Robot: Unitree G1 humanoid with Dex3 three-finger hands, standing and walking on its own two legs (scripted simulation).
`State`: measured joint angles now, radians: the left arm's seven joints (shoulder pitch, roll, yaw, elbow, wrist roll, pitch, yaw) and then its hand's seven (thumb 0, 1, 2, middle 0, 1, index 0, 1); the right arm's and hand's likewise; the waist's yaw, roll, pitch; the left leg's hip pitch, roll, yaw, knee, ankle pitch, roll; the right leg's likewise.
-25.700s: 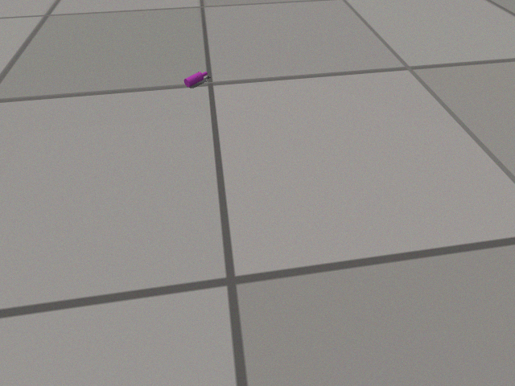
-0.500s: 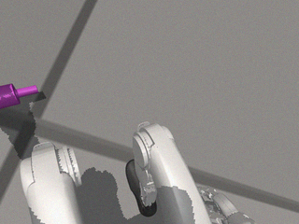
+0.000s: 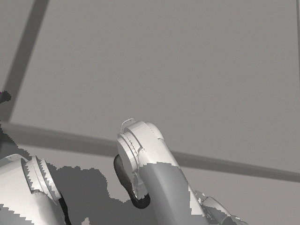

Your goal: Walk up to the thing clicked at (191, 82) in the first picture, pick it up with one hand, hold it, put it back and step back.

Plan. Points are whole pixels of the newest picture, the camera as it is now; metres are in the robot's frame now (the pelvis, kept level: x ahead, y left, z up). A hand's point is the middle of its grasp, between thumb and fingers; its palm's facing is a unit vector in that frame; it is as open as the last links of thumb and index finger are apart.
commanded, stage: rest palm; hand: left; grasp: from above
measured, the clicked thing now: out of the picture +0.46 +0.32 -0.28
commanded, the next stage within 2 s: close in 0.84 s
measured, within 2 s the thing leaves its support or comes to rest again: neither
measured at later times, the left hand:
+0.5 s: hand out of the picture +0.44 +0.34 -0.24, palm faces -0.40 -0.16 -0.90, open 14.3 cm
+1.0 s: hand out of the picture +0.43 +0.35 -0.25, palm faces -0.43 -0.19 -0.89, open 14.0 cm
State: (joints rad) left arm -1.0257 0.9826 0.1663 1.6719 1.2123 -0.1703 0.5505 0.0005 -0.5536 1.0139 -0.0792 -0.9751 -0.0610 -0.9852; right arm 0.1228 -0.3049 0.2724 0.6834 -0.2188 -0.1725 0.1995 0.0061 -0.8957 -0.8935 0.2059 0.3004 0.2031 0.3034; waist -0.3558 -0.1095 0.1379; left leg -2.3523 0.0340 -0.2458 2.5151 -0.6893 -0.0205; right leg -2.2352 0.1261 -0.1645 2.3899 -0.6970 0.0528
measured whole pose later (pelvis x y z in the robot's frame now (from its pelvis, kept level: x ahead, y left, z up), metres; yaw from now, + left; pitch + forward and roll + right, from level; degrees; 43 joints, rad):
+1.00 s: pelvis +0.00 +0.00 +0.00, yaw -2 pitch +26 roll -14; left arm -1.01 1.05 0.14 1.73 1.19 -0.21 0.60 0.00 -0.50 0.99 -0.11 -0.99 -0.09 -1.00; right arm 0.08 -0.34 0.32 0.67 -0.24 -0.24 0.24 0.01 -0.90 -0.90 0.20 0.30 0.20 0.30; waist -0.36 -0.16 0.19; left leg -2.33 0.03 -0.29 2.54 -0.70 -0.02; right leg -2.19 0.13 -0.20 2.38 -0.69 0.06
